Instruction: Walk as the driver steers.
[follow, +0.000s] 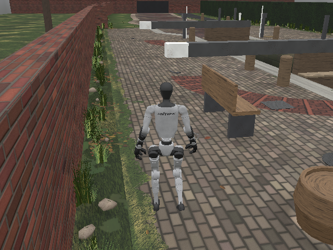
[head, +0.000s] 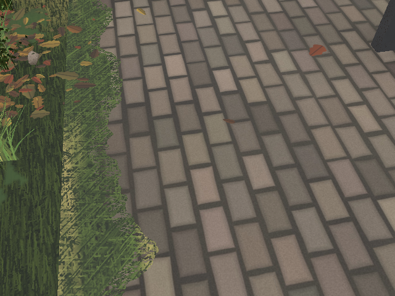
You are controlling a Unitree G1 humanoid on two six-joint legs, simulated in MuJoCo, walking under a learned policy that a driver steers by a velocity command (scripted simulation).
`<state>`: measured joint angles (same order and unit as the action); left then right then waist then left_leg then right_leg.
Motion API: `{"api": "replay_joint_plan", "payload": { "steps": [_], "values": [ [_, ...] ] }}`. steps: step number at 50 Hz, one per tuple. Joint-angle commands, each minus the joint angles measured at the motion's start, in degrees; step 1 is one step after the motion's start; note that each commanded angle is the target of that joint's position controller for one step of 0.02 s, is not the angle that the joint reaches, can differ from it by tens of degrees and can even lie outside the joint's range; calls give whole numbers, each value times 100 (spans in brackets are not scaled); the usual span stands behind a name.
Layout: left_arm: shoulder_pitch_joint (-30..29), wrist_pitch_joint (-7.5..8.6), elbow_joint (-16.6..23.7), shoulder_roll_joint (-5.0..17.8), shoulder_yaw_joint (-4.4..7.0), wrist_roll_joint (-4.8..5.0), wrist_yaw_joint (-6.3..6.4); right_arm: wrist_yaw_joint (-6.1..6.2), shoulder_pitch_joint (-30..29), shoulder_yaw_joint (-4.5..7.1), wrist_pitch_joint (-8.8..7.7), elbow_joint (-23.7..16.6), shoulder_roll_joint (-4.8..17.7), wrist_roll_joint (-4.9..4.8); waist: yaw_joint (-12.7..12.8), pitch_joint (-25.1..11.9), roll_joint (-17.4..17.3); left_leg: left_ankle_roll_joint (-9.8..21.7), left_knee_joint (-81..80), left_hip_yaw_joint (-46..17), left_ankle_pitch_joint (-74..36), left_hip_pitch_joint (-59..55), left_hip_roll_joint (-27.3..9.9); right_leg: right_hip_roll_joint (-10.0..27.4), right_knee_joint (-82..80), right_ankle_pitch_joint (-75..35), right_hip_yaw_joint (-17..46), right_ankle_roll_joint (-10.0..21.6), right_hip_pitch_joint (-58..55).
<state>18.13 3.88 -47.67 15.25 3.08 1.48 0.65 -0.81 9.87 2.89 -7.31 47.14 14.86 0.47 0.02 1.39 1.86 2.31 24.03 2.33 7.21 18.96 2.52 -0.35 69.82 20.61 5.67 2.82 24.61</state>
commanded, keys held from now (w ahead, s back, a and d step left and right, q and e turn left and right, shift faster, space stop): w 1.00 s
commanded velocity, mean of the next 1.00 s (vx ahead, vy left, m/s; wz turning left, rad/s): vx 0.50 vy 0.00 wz -0.08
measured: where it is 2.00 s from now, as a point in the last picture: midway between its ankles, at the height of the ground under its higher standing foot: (213, 159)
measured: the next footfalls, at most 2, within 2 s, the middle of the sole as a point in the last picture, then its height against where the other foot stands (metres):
right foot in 0.34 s outside the picture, level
left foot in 0.90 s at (191, 240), level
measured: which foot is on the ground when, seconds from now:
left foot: down 0.00-0.36, up 0.38-0.88, down 0.90-1.00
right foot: up 0.00-0.32, down 0.34-0.90, up 0.92-1.00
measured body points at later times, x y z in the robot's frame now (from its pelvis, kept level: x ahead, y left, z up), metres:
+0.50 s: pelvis +0.26 -0.08 +0.00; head +0.28 -0.10 +0.45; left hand +0.39 +0.18 -0.10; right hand +0.33 -0.35 -0.13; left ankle +0.21 +0.08 -0.65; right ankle +0.29 -0.16 -0.74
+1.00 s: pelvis +0.54 -0.03 -0.01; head +0.57 -0.02 +0.44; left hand +0.56 +0.24 -0.15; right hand +0.70 -0.29 -0.11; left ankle +0.62 +0.05 -0.74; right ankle +0.37 -0.17 -0.65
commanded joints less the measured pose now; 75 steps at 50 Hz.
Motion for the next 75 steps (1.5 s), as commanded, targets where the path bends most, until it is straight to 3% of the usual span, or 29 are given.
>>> {"api": "replay_joint_plan", "payload": {
  "steps": [1,5,12,16,17,18,19,20,21,22,24,29,35,40,43,45,46,47,48,49,51,55,62,67,70,72,73,74,75],
  "values": [
    [221,37,387,166,48,-12,-22,-48,254,90,-65,-76,427,0,75,-278,-570,1120,-1510,-1738,-42,-933,-1539,625,-241,-275,97,18,993],
    [-497,59,705,87,-57,-137,-38,-19,465,184,-61,91,797,-81,-14,-70,-451,1247,-1807,-1217,-519,-828,-1580,830,-1595,-1018,-147,-112,1251],
    [-1700,141,1088,244,-89,-28,-182,-4,1062,189,124,348,1045,-217,-403,89,-621,882,-1507,-730,-383,-1189,-1567,513,-3467,-1904,-519,-114,724],
    [-1156,175,1023,551,73,-63,-222,21,990,177,259,402,1119,-228,96,-189,-638,586,-478,-607,-1305,-1434,-1579,168,-4091,-1434,-804,211,-445],
    [-262,171,764,844,234,-79,-177,33,1007,107,271,387,934,-180,479,-709,-455,403,680,-289,-1810,-1109,-1253,192,-4150,-1416,-717,389,-1638],
    [817,137,610,1395,384,-138,-109,50,1017,-44,240,182,583,-5,817,-1563,533,120,2773,104,-340,65,-842,1491,-4226,-1501,845,813,-3215],
    [959,117,561,1694,415,-156,-163,28,1574,-180,106,124,79,-101,462,-1988,1857,-71,4376,-207,2472,2079,-13,2374,-5112,-382,3367,1599,-4459],
    [812,153,605,1108,272,-112,-199,8,1252,-22,22,173,765,-229,575,-1551,986,20,5015,-754,2392,2686,-359,2248,-5336,-24,3356,1418,-4086],
    [399,180,675,867,187,-90,-211,-9,836,34,-12,43,921,-289,454,-976,700,125,4984,-693,1790,2843,-624,2062,-5344,-463,2508,1212,-3460],
    [-23,183,746,720,135,-107,-238,21,654,27,13,42,828,-224,272,-719,248,96,4744,-612,1284,2560,-865,1791,-5442,-1110,1864,1105,-2797],
    [-389,210,760,512,89,-163,-270,25,650,49,128,40,669,-125,-25,-456,294,20,4230,-638,746,2008,-1112,1431,-5792,-1764,1119,1016,-1975],
    [-28,289,428,660,158,-141,-186,55,193,37,303,-122,442,-59,-68,-152,79,-193,3249,-562,-141,2299,-1084,1286,-6156,-2828,358,1106,-1830],
    [473,198,85,792,167,-93,-63,-51,-971,-38,226,-450,271,-99,312,157,124,-166,1373,-310,-1421,2131,-824,1139,-6293,-2372,-143,869,-2060],
    [807,78,-226,858,194,-53,-16,-213,-1588,-57,145,-765,327,-153,424,378,173,54,735,-284,-913,2277,-694,1495,-5919,-2548,-83,806,-2877],
    [625,6,-254,986,233,-52,13,-258,-1193,22,104,-720,530,-139,111,64,347,286,548,-45,-330,1377,-413,1521,-5311,-3990,-146,644,-3080],
    [463,-50,-194,884,174,-99,31,-172,404,259,115,-256,967,-114,-653,-940,270,608,539,43,-548,-982,-275,1044,-3454,-4998,-522,366,-2409],
    [758,-5,-58,572,49,-242,30,-106,1394,387,146,-89,1491,-41,-794,-1884,-680,1125,761,-1572,-724,-3070,-1607,542,-1388,-2854,-762,123,-768],
    [1395,131,-141,-75,-128,-140,-51,-149,1576,372,165,9,1533,-50,-467,-2590,-1934,1849,-246,-4257,739,-4419,-2548,-387,154,1210,-192,-122,1106],
    [820,241,-124,638,38,36,-75,-139,1387,249,160,-16,1042,-123,-661,-1991,-1278,1546,-640,-4178,1442,-3991,-2341,-46,689,1171,298,-14,1736],
    [222,294,86,839,98,124,-80,-116,864,188,159,-109,867,-138,-551,-1125,-953,1295,-773,-3326,1177,-3093,-2183,251,594,583,79,55,1984],
    [-93,253,144,703,123,-38,-8,-138,204,111,134,-212,613,-39,-151,-437,-411,1142,-1090,-2245,19,-1528,-1781,718,-14,-277,-82,9,1408],
    [108,27,103,390,116,-82,25,-134,241,117,40,-50,613,-20,152,-248,-575,1190,-1587,-1368,-784,-772,-1474,919,-638,-782,-151,-134,988],
    [-1337,94,518,225,58,-133,-40,48,933,144,156,258,823,-99,-270,91,-449,938,-1717,-718,-1154,-1144,-1225,762,-2876,-2615,-387,-289,1420],
    [-2220,220,839,250,25,-69,-197,96,1454,166,298,477,905,-166,-519,298,-479,963,-1308,-1061,-942,-1794,-1455,461,-3888,-2426,-412,-313,1401],
    [-2065,317,856,464,85,-58,-266,161,1373,226,371,483,1005,-185,-273,174,-669,834,-878,-1362,-1188,-1986,-1637,328,-4242,-1950,-352,-186,793],
    [-1017,359,565,788,253,-78,-213,164,1159,216,399,411,971,-167,302,-440,-688,623,189,-1196,-2220,-1727,-1300,136,-4484,-1789,-547,54,-837],
    [31,373,368,1133,369,-172,-152,152,1047,118,385,261,714,-92,745,-1305,-429,415,1648,-960,-1590,-815,-944,805,-4144,-1919,34,395,-2575],
    [673,308,253,1677,516,-249,-115,135,1711,-62,288,118,60,-121,614,-2268,958,-29,3850,-379,748,1460,-51,2293,-4340,-1204,2285,1185,-4908],
    [702,276,267,1208,387,-216,-118,112,1707,-15,204,148,338,-224,658,-2554,1345,-28,4773,-1010,2632,2186,-84,2569,-5004,-502,3506,1355,-4918]
  ]
}}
